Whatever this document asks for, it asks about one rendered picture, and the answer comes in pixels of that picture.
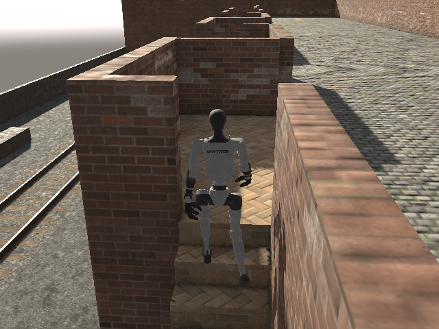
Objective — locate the left robot forearm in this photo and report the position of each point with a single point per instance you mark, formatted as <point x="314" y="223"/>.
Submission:
<point x="189" y="187"/>

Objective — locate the robot left thigh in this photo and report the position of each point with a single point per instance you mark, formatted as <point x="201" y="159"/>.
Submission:
<point x="202" y="198"/>

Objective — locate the left robot hand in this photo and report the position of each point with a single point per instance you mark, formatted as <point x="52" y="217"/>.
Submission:
<point x="189" y="210"/>

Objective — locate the right robot forearm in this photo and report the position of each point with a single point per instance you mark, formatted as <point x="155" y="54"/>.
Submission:
<point x="248" y="175"/>

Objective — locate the robot right thigh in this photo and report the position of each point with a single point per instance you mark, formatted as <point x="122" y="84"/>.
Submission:
<point x="234" y="208"/>

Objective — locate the robot left upper arm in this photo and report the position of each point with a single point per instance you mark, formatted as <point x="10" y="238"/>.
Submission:
<point x="194" y="158"/>

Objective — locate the robot right upper arm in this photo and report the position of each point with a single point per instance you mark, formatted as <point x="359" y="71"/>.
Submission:
<point x="240" y="146"/>

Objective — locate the robot thigh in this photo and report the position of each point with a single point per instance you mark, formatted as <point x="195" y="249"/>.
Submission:
<point x="234" y="208"/>
<point x="202" y="198"/>

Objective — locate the right robot hand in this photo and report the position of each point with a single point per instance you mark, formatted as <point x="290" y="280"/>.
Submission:
<point x="242" y="178"/>

